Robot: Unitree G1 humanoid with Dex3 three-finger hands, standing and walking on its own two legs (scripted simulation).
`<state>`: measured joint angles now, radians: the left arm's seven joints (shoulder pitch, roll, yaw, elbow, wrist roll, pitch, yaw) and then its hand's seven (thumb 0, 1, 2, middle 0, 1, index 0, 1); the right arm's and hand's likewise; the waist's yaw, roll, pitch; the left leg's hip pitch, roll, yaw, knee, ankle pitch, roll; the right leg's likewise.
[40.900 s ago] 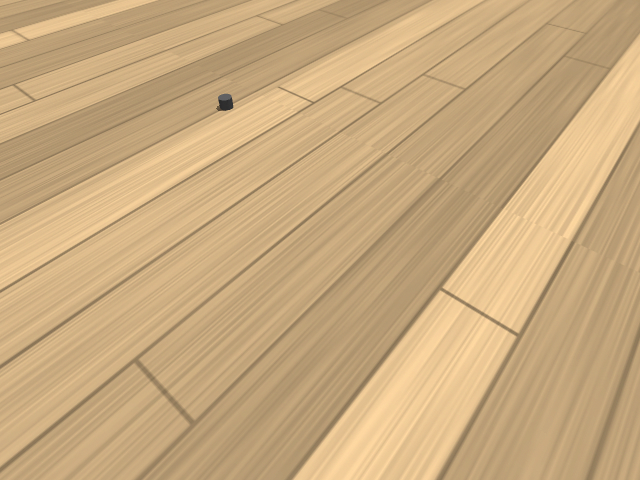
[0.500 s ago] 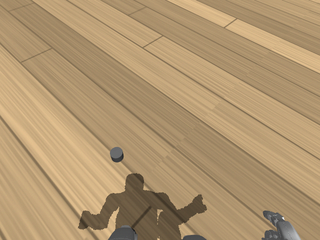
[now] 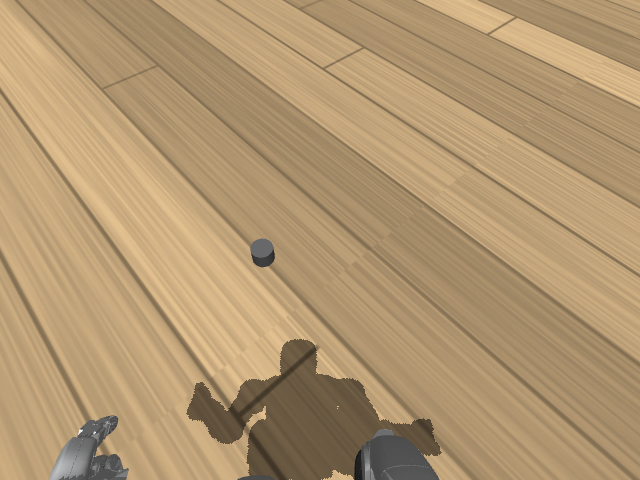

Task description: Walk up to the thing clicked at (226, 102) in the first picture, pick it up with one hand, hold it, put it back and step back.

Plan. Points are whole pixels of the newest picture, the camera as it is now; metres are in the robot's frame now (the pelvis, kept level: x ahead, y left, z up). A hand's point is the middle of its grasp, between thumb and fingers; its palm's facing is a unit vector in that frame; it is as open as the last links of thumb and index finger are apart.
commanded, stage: step back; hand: left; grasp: from above
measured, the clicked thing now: (262, 252) +0.86 +0.19 -0.72
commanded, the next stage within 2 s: stand in 1.40 s
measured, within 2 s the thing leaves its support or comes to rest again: neither
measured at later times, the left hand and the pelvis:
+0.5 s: hand out of the picture -0.08 +0.27 -0.13, palm faces +0.01 -0.90 -0.43, open 7.4 cm; pelvis -0.15 -0.01 +0.01, yaw -1 degrees
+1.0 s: hand out of the picture -0.06 +0.24 -0.12, palm faces +0.01 -0.93 -0.38, open 7.4 cm; pelvis -0.14 -0.02 +0.01, yaw +0 degrees
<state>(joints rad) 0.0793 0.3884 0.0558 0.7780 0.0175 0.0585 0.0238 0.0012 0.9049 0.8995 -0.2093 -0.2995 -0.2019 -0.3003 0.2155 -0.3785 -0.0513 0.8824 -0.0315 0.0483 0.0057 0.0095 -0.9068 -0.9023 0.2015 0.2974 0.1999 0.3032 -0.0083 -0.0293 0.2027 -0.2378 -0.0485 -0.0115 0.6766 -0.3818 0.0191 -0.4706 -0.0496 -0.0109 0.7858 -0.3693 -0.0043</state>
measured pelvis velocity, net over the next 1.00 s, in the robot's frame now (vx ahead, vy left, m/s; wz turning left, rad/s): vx -0.14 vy -0.02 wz -0.01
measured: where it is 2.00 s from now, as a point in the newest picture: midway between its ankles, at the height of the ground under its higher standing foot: outside the picture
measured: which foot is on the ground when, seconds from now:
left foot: down 0.00-0.28, up 0.30-0.52, down 0.54-0.84, up 0.86-1.00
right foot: up 0.00-0.22, down 0.24-0.58, up 0.60-0.80, down 0.82-1.00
